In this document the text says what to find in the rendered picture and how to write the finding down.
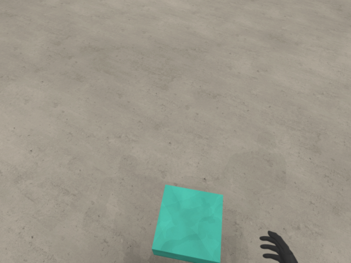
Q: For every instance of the carton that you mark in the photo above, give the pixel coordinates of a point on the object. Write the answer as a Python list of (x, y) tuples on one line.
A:
[(189, 225)]

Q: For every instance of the robot right hand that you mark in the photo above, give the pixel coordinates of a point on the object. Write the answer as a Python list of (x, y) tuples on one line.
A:
[(284, 253)]

